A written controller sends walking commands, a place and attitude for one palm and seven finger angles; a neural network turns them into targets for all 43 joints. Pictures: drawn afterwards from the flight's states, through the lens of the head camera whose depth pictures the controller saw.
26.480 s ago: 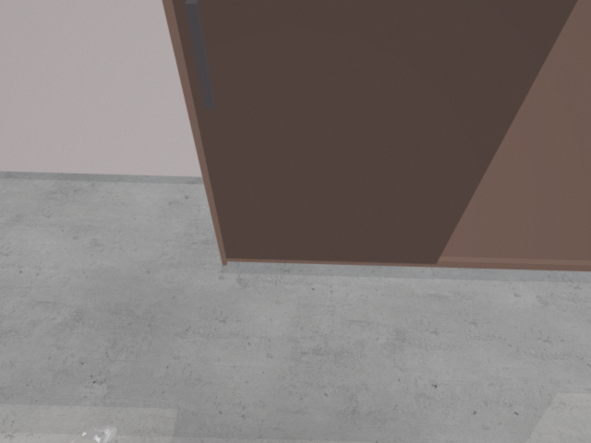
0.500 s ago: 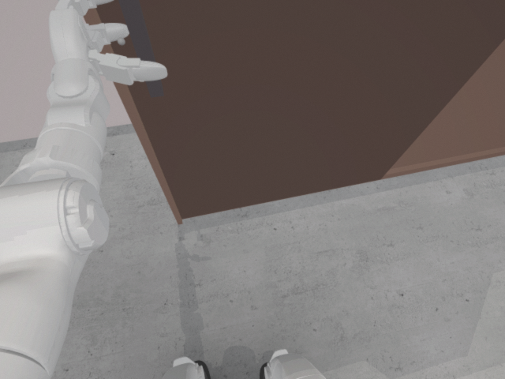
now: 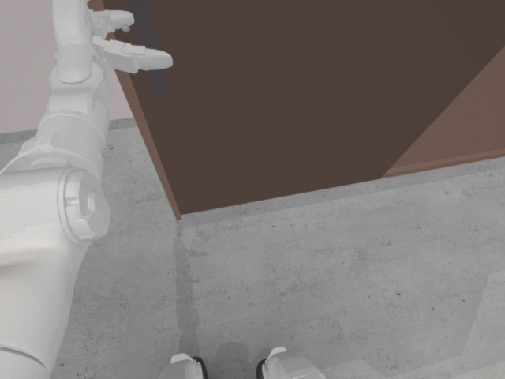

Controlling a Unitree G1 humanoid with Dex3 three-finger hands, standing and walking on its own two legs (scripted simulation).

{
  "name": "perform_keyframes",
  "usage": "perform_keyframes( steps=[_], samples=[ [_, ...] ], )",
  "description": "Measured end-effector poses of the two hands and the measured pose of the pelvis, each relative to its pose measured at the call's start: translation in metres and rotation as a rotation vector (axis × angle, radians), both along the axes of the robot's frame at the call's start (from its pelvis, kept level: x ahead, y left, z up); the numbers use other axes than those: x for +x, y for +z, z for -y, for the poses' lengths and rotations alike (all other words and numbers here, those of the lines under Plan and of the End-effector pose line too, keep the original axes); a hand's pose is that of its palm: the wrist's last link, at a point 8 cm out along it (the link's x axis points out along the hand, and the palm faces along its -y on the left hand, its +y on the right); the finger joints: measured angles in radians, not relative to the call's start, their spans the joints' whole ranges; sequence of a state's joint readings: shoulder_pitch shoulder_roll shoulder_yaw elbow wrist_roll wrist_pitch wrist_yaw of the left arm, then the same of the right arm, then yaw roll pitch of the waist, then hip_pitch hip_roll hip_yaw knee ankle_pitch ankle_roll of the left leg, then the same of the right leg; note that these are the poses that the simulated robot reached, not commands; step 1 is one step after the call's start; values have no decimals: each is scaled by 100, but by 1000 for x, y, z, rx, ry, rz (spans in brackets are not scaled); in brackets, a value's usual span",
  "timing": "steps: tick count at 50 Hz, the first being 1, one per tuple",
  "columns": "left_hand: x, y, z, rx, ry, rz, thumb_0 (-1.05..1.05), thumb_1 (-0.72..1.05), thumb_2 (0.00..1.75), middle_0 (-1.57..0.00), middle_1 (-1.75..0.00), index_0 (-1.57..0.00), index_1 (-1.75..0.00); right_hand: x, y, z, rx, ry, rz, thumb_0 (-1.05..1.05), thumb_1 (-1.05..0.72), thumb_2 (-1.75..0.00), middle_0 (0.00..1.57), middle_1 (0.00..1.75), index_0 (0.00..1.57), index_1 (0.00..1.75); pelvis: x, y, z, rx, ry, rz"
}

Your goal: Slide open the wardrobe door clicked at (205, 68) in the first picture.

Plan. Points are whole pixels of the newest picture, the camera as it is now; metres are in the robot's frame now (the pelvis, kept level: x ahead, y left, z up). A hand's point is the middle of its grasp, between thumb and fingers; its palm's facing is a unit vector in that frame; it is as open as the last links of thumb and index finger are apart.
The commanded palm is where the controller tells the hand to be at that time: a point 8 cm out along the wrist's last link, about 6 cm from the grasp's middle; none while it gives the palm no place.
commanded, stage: slide the fingers in behind the handle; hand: left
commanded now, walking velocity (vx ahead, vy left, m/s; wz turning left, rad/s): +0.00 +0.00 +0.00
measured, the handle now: (143, 13) +0.63 +0.06 +0.15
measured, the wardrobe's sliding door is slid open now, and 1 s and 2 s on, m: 0.00 0.00 0.00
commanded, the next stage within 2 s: grip the handle and tug to test in 1.76 s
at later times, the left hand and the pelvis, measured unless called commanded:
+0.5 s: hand (146, 39) +0.56 +0.05 +0.16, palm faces +0.03 -1.00 -0.01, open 14.0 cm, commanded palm +0.55 +0.10 +0.15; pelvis +0.00 +0.00 +0.00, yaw +0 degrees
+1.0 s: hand (160, 35) +0.57 +0.04 +0.16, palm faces +0.04 -1.00 -0.01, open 14.0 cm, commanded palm +0.55 +0.08 +0.15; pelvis +0.00 -0.01 +0.00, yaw +0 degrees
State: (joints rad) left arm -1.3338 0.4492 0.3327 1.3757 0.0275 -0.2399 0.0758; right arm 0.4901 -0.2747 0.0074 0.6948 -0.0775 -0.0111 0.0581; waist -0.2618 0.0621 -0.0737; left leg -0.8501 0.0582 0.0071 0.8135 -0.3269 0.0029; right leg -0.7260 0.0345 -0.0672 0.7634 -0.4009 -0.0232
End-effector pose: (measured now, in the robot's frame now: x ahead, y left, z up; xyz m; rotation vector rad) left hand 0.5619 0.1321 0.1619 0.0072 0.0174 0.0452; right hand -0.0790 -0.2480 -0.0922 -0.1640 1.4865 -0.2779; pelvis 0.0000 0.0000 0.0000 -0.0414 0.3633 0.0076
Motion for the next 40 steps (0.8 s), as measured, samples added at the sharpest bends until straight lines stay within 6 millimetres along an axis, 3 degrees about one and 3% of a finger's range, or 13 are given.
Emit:
perform_keyframes(
  steps=[14,29,40],
  samples=[
    [-10,-3,2,1,-12,10,-1,-50,30,-30,-120,-31,-121,-5,-1,-10,22,-19,-2,0,-91,-90,20,30,20,30,2,2,-4,1,-10,15],
    [-20,-1,28,16,-5,22,-1,-50,30,-30,-120,-29,-120,15,-9,-3,25,7,65,0,-91,-90,20,30,20,30,0,1,-2,9,-7,31],
    [-19,0,34,16,-7,20,-1,-50,30,-29,-120,-29,-120,9,-8,4,27,6,44,0,-91,-90,20,30,20,30,-1,2,4,13,-3,28]
  ],
)
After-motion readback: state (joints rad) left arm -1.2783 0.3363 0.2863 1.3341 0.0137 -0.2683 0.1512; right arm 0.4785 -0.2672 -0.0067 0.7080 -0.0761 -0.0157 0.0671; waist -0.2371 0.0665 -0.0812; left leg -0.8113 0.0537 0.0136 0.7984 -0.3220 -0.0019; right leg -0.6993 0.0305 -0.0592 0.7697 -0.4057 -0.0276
